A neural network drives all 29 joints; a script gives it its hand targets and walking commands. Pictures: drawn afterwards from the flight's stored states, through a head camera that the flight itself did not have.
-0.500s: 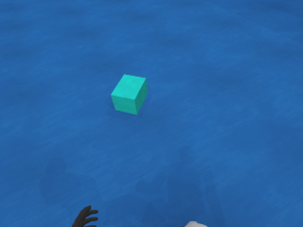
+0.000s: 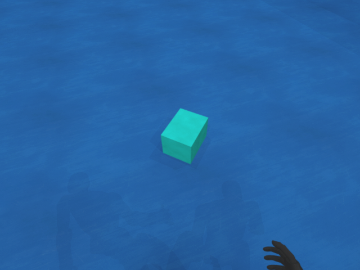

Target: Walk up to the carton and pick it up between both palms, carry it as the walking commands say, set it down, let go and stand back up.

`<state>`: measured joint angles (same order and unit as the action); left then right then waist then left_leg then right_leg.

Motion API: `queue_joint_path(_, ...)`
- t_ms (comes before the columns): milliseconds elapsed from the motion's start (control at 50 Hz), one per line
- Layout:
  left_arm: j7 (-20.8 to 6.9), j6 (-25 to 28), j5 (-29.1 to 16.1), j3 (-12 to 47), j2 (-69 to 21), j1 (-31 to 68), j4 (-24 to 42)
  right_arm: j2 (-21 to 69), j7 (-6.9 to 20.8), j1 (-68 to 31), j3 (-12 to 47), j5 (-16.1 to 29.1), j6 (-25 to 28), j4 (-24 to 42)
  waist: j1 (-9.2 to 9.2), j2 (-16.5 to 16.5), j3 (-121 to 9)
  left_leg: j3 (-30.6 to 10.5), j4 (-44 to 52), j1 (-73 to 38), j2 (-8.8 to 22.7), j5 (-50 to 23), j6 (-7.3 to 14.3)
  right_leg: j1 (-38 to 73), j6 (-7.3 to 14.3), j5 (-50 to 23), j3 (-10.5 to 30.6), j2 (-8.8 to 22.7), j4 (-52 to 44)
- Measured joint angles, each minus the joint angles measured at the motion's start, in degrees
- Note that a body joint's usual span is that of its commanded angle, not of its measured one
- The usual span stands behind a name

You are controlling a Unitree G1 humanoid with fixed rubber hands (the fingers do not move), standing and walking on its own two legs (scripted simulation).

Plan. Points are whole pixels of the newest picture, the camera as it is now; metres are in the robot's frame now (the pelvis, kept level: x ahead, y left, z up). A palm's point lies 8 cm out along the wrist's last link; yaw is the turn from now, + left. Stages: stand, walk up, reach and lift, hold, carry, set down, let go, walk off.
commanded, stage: walk up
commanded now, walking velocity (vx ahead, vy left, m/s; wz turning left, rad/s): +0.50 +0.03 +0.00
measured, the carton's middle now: (185, 135) +1.02 +0.07 -0.67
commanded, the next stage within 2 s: none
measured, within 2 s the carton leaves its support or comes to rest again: neither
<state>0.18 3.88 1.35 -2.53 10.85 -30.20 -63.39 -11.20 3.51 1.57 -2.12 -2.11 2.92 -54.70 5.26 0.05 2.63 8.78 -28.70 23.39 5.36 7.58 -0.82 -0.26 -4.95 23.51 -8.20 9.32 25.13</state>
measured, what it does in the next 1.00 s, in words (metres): walks ahead: right foot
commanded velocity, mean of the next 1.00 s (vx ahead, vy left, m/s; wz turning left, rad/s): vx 0.37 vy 0.02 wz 0.00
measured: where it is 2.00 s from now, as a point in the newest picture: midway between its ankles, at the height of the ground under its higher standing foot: (181, 228)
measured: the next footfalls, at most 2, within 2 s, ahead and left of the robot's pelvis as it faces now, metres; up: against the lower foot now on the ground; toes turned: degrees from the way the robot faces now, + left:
right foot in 0.54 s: +0.42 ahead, -0.14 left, +0.00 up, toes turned -10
left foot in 1.06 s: +0.47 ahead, +0.15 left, +0.00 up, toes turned +9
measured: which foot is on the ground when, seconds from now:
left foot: down 0.00-0.54, up 0.56-1.00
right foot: down 0.00-0.00, up 0.02-0.52, down 0.54-1.00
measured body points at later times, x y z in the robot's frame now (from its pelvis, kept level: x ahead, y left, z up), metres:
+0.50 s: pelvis +0.24 -0.01 +0.01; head +0.27 -0.01 +0.46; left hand +0.42 +0.20 -0.12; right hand +0.11 -0.24 -0.13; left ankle +0.10 +0.12 -0.73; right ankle +0.38 -0.14 -0.70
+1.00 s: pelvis +0.38 +0.01 +0.02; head +0.39 -0.01 +0.47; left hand +0.31 +0.25 -0.12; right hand +0.49 -0.22 -0.13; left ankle +0.43 +0.16 -0.70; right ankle +0.38 -0.13 -0.73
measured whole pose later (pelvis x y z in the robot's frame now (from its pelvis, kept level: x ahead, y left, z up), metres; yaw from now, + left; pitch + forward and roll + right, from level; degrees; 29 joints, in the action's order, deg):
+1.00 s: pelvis +0.38 +0.01 +0.02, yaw +1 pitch +0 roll +1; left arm 0.2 2.4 2.1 -3.6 11.0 -23.3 -60.8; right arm -11.4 2.4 8.0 -2.7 -1.8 -0.8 -57.0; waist 3.7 -0.3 1.4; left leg 5.4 -33.8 21.5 4.8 12.8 -4.0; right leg -9.6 -2.0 9.5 -8.8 7.6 19.5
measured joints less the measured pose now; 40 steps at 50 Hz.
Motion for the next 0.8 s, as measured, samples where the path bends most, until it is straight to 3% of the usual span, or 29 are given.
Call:
queue_joint_path(20, -0.05, -0.31, -0.08, 0.03, 0.35, 1.33, 0.19, 0.15, -0.63, 0.28, -0.27, -0.3, 0.59, -0.01, -0.75, 0.82, 0.37, 0.29, -2.78, 0.75, -0.59, 0.89, 1.26, -3.56, 1.36, 2.8, 2.04, 0.52, 9.31)
queue_joint_path(60, -0.05, -0.65, 0.25, -0.14, 1.14, 4.88, 1.31, 0.02, -1.42, 2.78, -0.14, 0.05, 1.26, -0.24, -1.87, 1.35, 0.43, 0.49, -4.78, 0.05, -0.67, 3.53, 2.51, -12.16, 3.46, 3.05, 6.1, -1.41, 28.2)
queue_joint_path(120, -0.64, -0.8, 0.23, -0.72, 2.96, 10.52, 3.45, -0.14, -2.05, 8.67, -0.2, 0.19, 1.9, -2.13, -4.09, 2.4, -0.08, 0.57, 0.16, -5.14, -1.06, 3.65, 2.42, -21.35, 4.1, -4.05, 6.31, -2.58, 39.71)
queue_joint_path(280, -2.78, -3.62, 0.56, -1.67, 4.1, 21.44, 7.61, 0.08, -2.99, 23.31, -0.03, 0.66, 2.74, -5.84, -8.42, 2.8, -0.39, -0.08, 10.43, -17.57, -1.62, 4.69, 1.68, -33.34, 2.67, -16.47, 4.19, -1.91, 34.45)
queue_joint_path(420, -3.9, -4.16, -0.17, -0.33, 1.77, 27.33, 9.08, 1.63, -3.46, 28.1, 0.12, 0.52, 2.35, -7.13, -10.79, 1.85, 0.95, -0.23, 14.05, -25.73, -0.65, 8.4, -0.72, -33.09, 3.13, -22.23, 1.91, -2.68, 16.1)
queue_joint_path(520, -2.82, -2.32, 0.18, 0.21, -0.01, 29.03, 9.89, 1.65, -4.2, 28.33, -0.43, 0.99, 1.23, -8.87, -10.62, 0.22, 0.87, 0.0, 7.74, -27.68, 0.53, 16.22, -3.2, -26.21, 3.83, -17.36, -1.06, -4.23, 5.81)
queue_joint_path(580, -1.22, -0.65, 0.21, -0.35, -0.28, 27.78, 9.35, 1.26, -4.58, 25.42, -0.75, 1.83, 0.34, -8.64, -9.33, -1.2, 1.09, -4.43, -16.62, -17.68, 0.93, 22.09, -1.59, -26.22, 7.41, -15.2, -2.0, -4.86, 9.78)
queue_joint_path(620, -0.37, -0.45, -0.14, -0.59, -0.24, 25.31, 8.2, 0.49, -4.63, 22.16, -1.47, 1.58, -0.23, -7.08, -8.61, -1.74, 1.43, -6.67, -31.08, -9.95, -0.88, 21.03, -1.02, -24.63, 8.1, -13.17, -2.06, -4.41, 9.58)
queue_joint_path(640, 0.03, -0.41, -0.21, -0.64, -0.14, 23.88, 7.4, 0.0, -4.55, 20.52, -1.74, 1.39, -0.53, -6.39, -8.06, -2.0, 1.56, -6.7, -34.84, -6.94, -1.3, 19.22, -1.0, -23.14, 7.37, -13.45, -2.05, -4.16, 8.07)
queue_joint_path(700, 0.51, -0.52, -0.34, -0.77, 0.52, 19.1, 5.59, -1.22, -3.89, 15.76, -2.11, 0.89, -1.97, -4.72, -6.26, -2.19, 1.61, -6.1, -37.19, -0.12, -1.52, 13.49, -0.79, -18.98, 7.2, -14.64, -1.78, -3.74, 2.91)
queue_joint_path(800, 0.54, -0.37, -0.2, -0.87, 0.92, 11.65, 4.86, -2.37, -2.76, 10.86, -2.28, 0.06, -4.2, -3.2, -3.76, -1.96, 0.64, -6.12, -31.84, 5.89, -1.14, 6.46, -0.99, -14.41, 6.51, -15.7, -1.11, -2.9, -2.68)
